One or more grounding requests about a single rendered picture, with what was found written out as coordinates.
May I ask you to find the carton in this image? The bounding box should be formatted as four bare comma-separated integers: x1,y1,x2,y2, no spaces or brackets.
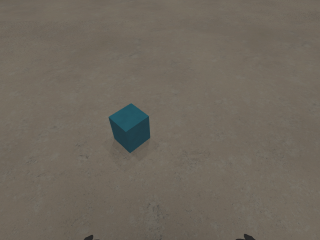
108,103,150,153

